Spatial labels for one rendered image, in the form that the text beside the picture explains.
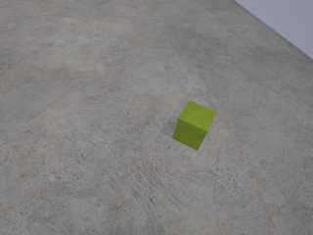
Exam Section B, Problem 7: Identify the carton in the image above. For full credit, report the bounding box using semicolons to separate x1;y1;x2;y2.
172;100;216;150

